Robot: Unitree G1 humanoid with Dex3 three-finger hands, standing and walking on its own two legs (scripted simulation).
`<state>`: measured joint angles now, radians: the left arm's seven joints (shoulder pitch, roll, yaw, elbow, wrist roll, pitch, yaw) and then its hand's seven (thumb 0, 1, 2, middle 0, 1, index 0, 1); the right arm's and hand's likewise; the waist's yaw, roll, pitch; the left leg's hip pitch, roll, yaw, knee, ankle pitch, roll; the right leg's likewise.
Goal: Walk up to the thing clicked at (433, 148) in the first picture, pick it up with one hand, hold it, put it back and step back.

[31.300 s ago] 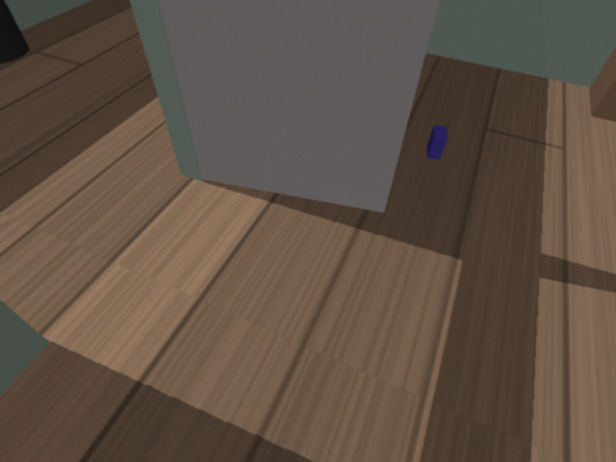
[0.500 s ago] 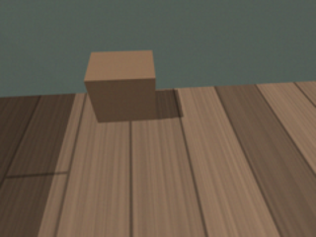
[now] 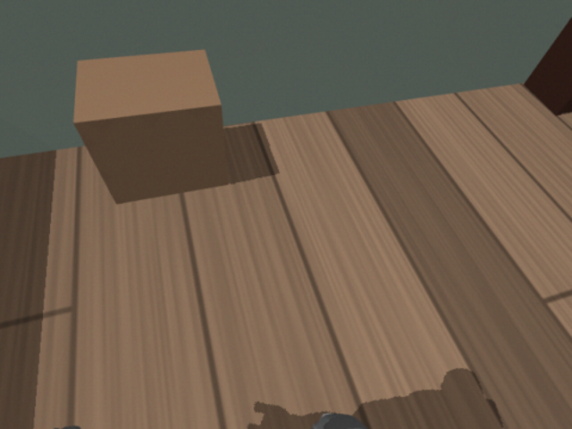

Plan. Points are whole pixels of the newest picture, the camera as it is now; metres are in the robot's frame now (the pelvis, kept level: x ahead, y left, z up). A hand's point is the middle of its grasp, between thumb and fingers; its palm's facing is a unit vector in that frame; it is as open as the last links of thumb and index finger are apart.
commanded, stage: walk up
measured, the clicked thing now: out of the picture +0.00 +1.20 -0.71
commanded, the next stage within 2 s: stand in 1.76 s
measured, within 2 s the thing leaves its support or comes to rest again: neither
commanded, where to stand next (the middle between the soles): +0.06 +0.00 m, yaw -12 degrees
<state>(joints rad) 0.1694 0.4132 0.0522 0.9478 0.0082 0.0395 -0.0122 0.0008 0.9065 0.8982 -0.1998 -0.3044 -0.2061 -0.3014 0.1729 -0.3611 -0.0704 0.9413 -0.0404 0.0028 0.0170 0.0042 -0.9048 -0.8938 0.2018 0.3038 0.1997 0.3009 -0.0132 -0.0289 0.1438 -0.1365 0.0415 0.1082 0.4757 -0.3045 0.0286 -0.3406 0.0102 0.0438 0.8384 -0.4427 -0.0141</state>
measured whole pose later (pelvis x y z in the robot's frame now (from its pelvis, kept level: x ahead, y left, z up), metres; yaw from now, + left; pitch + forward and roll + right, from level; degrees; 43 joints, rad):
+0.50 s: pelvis +0.00 -0.01 -0.01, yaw -8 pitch -3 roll +0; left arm 0.17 0.37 0.03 0.87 0.01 0.02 -0.01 0.00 0.90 0.90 -0.20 -0.31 -0.21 -0.30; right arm 0.18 -0.37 -0.05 0.94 -0.02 0.01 0.00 0.00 -0.91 -0.89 0.20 0.30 0.20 0.30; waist -0.01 0.00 0.13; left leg -0.23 0.02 -0.01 0.58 -0.29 -0.02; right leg -0.25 0.04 0.04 0.62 -0.31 -0.03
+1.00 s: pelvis +0.00 -0.03 +0.00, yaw -12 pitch -3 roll +1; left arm 0.14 0.34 0.01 1.04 0.00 -0.01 -0.01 0.00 0.90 0.90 -0.20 -0.30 -0.21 -0.30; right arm 0.12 -0.37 -0.02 1.02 0.00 0.01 0.02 0.00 -0.91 -0.89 0.20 0.30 0.20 0.30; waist 0.00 0.04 0.09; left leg -0.16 0.05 0.01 0.47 -0.25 -0.05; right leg -0.17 0.01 0.07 0.51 -0.29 0.01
